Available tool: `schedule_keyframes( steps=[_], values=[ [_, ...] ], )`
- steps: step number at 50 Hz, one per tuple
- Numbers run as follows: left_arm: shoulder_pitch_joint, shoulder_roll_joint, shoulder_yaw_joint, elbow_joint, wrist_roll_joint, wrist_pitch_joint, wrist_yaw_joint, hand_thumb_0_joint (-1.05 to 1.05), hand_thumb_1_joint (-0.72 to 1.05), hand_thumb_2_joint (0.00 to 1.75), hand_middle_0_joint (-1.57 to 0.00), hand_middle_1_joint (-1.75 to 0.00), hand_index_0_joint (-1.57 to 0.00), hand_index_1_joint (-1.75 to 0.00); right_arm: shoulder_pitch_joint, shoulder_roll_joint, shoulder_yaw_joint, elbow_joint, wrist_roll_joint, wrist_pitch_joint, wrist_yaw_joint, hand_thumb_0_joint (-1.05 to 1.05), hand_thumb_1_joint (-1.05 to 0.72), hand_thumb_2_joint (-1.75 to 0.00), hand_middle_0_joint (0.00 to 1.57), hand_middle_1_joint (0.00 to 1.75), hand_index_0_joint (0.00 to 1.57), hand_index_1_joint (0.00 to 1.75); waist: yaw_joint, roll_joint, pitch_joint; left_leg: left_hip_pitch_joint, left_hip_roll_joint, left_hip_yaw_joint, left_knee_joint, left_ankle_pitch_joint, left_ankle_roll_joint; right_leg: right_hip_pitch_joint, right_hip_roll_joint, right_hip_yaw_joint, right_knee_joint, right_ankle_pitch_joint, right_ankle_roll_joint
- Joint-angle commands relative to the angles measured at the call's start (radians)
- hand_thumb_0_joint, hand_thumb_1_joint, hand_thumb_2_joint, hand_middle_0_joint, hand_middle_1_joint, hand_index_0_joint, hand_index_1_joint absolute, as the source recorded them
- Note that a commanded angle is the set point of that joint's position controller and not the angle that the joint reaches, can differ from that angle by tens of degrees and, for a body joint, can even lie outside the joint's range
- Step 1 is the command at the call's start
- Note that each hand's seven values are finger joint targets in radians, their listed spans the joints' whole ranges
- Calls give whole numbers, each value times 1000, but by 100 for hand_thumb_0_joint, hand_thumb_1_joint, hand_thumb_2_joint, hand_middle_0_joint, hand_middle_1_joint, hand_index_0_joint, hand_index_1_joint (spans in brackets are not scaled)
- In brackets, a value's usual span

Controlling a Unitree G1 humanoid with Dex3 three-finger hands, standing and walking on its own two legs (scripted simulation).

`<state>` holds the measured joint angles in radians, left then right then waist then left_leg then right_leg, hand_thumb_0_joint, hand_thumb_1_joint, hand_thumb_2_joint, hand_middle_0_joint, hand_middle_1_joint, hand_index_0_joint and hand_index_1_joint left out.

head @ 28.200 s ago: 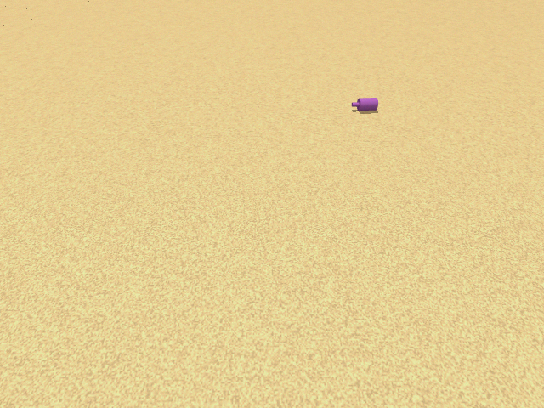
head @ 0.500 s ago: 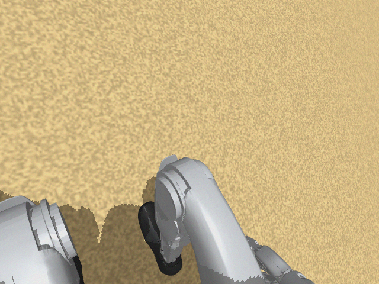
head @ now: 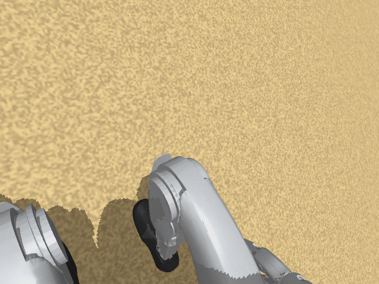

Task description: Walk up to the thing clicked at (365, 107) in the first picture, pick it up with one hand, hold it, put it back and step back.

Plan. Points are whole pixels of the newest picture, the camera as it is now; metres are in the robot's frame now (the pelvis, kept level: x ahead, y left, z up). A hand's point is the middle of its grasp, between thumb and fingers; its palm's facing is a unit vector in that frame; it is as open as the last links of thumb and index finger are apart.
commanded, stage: close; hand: left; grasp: from above
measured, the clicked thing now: out of the picture +0.45 +0.40 -0.27
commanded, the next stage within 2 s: settle in 1.50 s
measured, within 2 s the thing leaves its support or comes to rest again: leaves its support in 1.92 s
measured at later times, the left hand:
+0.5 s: hand out of the picture +0.44 +0.37 -0.24, palm faces -0.44 -0.15 -0.88, open 11.8 cm
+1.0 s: hand out of the picture +0.44 +0.37 -0.24, palm faces -0.44 -0.15 -0.88, open 11.0 cm
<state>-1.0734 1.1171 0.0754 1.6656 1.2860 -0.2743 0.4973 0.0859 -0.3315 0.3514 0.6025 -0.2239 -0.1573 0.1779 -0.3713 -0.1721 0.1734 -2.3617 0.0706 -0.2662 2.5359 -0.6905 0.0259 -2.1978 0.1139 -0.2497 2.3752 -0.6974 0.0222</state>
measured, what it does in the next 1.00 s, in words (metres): stands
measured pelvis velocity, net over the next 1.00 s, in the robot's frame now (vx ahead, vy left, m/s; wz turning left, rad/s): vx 0.00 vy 0.00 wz -0.01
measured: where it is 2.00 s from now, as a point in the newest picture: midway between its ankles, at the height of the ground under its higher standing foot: (118, 268)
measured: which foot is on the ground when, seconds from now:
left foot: down 0.00-1.00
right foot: down 0.00-1.00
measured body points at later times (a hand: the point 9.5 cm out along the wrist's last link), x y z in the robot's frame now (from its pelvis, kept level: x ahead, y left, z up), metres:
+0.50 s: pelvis +0.00 +0.00 +0.00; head +0.26 +0.16 +0.33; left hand +0.46 +0.38 -0.19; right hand +0.09 -0.24 -0.05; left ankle +0.07 +0.13 -0.27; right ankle +0.11 -0.10 -0.27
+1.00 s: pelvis +0.00 +0.00 +0.00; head +0.27 +0.15 +0.32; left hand +0.46 +0.38 -0.19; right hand +0.08 -0.24 -0.05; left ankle +0.07 +0.13 -0.27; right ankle +0.11 -0.10 -0.27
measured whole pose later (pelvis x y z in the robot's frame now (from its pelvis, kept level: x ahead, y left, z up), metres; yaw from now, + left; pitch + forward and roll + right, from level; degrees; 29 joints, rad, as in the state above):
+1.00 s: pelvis +0.00 +0.00 +0.00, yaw -1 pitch +26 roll -16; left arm -1.08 1.13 0.06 1.64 1.27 -0.28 0.48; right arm 0.07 -0.34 0.36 0.59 -0.22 -0.16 0.18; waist -0.36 -0.18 0.18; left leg -2.36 0.07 -0.27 2.54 -0.69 0.03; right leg -2.19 0.12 -0.26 2.37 -0.69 0.03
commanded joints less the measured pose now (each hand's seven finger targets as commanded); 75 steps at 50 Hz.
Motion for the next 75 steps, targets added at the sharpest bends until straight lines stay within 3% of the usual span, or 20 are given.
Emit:
schedule_keyframes(
  steps=[1,8,11,15,20,29,36,40,41,47,48,54,56,61,62,63,67,70,73,75],
  values=[
    [-240,237,17,-133,-36,-3,37,0,-39,96,-15,-101,-16,-100,159,-328,-98,-4,4,-9,-13,0,-90,-90,20,30,20,30,-24,564,-638,518,24,68,-228,212,-7,318,35,-36,-221,292,-38],
    [-247,239,6,-172,-34,-11,44,0,-27,82,-20,-99,-23,-95,162,-321,-93,19,2,-4,-9,0,-90,-90,20,30,20,30,-8,613,-658,558,27,60,-241,264,-17,315,36,-46,-203,321,-43],
    [-235,215,4,-126,-24,-4,46,0,-25,80,-22,-95,-25,-92,159,-331,-102,9,-1,-5,-5,0,-90,-90,20,30,20,30,-35,597,-613,545,30,49,-247,227,-18,280,35,-54,-202,288,-43],
    [-260,225,0,-154,-17,3,49,0,-20,76,-26,-93,-29,-89,148,-321,-96,9,-1,-3,-7,0,-90,-90,20,30,20,30,-16,629,-659,583,31,48,-251,255,-20,293,37,-52,-201,314,-45],
    [-253,212,-12,-118,-15,2,36,0,-13,74,-31,-91,-35,-87,145,-329,-99,3,3,0,-9,0,-90,-90,20,30,20,30,-33,601,-604,545,30,43,-261,195,-20,262,34,-52,-202,262,-48],
    [-274,213,-22,-144,-22,-5,28,0,-3,64,-39,-84,-43,-79,156,-327,-92,4,2,-4,-13,0,-90,-90,20,30,20,30,-36,601,-609,551,28,47,-251,232,-17,279,33,-48,-205,297,-41],
    [-253,250,13,-150,-28,-4,38,0,7,64,-49,-78,-52,-74,160,-328,-87,7,-1,-3,-11,0,-90,-90,20,30,20,30,-22,618,-659,578,32,44,-252,249,-22,310,35,-51,-203,307,-42],
    [-267,227,-13,-169,-30,-4,25,0,12,64,-53,-75,-55,-72,158,-324,-90,4,2,-6,-9,0,-90,-90,20,30,20,30,-27,600,-618,548,31,53,-240,236,-15,286,36,-43,-209,298,-43],
    [-238,264,20,-137,-32,-2,32,0,13,65,-54,-75,-56,-73,151,-331,-87,4,4,-4,-13,0,-90,-90,20,30,20,30,-15,599,-626,546,32,51,-250,222,-18,299,36,-46,-211,283,-45],
    [-237,235,-10,-130,-37,-7,22,0,24,62,-63,-72,-66,-69,153,-324,-83,-2,1,-6,-12,0,-90,-90,20,30,20,30,-20,572,-615,513,31,59,-235,207,-9,311,41,-39,-219,281,-42],
    [-227,266,16,-123,-39,-8,27,0,28,64,-65,-73,-68,-70,152,-336,-84,0,1,-5,-14,0,-90,-90,20,30,20,30,-21,566,-622,517,31,52,-242,197,-11,316,38,-45,-220,271,-41],
    [-229,246,-8,-104,-34,-8,22,0,36,59,-72,-68,-75,-65,142,-331,-78,-11,1,-2,-16,0,-90,-90,20,30,20,30,-28,547,-601,500,32,52,-239,192,-8,306,42,-42,-218,269,-41],
    [-246,274,15,-128,-33,-9,28,0,40,60,-75,-68,-77,-65,152,-339,-80,-1,-1,0,-20,0,-89,-90,20,30,20,30,-23,589,-633,541,33,43,-252,213,-17,311,37,-51,-209,279,-43],
    [-267,241,-21,-155,-32,-12,24,0,47,60,-82,-65,-84,-62,149,-330,-76,-1,1,1,-17,0,-89,-90,20,30,20,30,-29,579,-615,522,32,55,-231,231,-10,312,44,-42,-217,302,-40],
    [-210,265,10,-80,-31,-5,31,0,50,63,-84,-66,-86,-63,142,-334,-73,-1,-2,4,-21,0,-90,-90,20,30,20,30,-28,554,-616,515,33,53,-234,224,-9,325,44,-47,-220,296,-38],
    [-233,252,-12,-127,-27,-6,26,0,53,61,-86,-65,-89,-62,149,-335,-75,-9,-1,1,-19,0,-89,-90,20,30,20,30,-30,562,-607,522,30,58,-229,242,-7,322,44,-42,-218,306,-37],
    [-218,255,-1,-88,-33,-5,25,0,60,60,-93,-61,-95,-59,145,-336,-73,-4,1,0,-18,0,-90,-90,20,30,20,30,-32,555,-575,516,31,40,-249,205,-13,288,36,-52,-211,270,-40],
    [-262,248,-15,-149,-33,-4,20,0,64,58,-95,-60,-98,-57,145,-329,-78,-3,0,-1,-17,0,-90,-90,20,30,20,30,-21,610,-622,562,35,38,-256,233,-20,283,38,-51,-200,286,-45],
    [-227,254,-6,-109,-32,3,20,0,68,60,-100,-58,-101,-56,149,-343,-77,-17,1,-2,-18,0,-90,-90,20,30,20,30,-35,556,-585,514,29,44,-255,190,-13,298,38,-49,-215,263,-41],
    [-239,271,7,-119,-35,-1,25,0,72,60,-103,-58,-104,-56,143,-337,-74,-9,-5,1,-22,0,-90,-90,20,30,20,30,-21,577,-617,524,31,47,-254,196,-15,307,40,-51,-215,271,-42]
  ],
)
